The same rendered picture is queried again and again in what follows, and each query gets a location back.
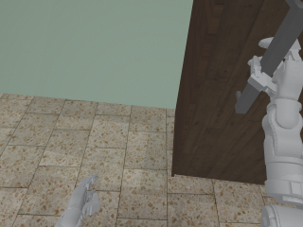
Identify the robot right hand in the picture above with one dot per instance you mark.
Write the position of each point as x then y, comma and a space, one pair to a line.
288, 75

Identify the robot right upper arm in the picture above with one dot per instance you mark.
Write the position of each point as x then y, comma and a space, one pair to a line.
274, 215

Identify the robot left hand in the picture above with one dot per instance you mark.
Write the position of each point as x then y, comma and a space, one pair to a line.
81, 199

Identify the handle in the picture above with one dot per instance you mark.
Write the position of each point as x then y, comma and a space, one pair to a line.
286, 35

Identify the left robot forearm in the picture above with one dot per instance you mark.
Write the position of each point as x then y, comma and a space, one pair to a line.
72, 217

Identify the right robot forearm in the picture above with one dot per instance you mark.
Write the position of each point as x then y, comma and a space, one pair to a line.
283, 151

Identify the wardrobe door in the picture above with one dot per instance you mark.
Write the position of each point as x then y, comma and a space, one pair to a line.
222, 144

